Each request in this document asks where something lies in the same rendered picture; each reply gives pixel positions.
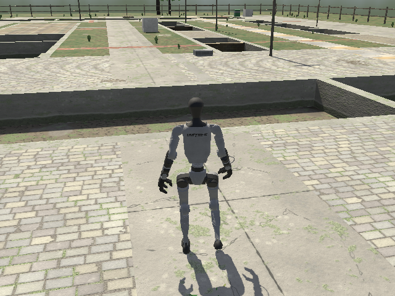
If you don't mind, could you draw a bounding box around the robot right hand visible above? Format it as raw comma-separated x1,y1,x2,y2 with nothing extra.
218,167,232,179

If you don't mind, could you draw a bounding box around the left robot upper arm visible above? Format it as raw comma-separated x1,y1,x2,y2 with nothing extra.
167,125,184,160

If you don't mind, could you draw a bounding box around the right robot upper arm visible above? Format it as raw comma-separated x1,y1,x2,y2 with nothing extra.
209,124,227,157

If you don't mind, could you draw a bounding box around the robot left forearm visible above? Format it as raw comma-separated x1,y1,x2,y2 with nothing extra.
160,150,173,179

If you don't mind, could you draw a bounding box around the robot left hand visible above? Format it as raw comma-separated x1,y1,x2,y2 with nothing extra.
158,178,172,194

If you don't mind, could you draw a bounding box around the robot right forearm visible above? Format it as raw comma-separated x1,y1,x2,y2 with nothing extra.
220,148,231,170

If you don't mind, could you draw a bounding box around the humanoid robot head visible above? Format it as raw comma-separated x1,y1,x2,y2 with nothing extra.
186,97,207,127

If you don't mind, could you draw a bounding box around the right robot thigh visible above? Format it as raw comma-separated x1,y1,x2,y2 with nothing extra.
206,171,218,210

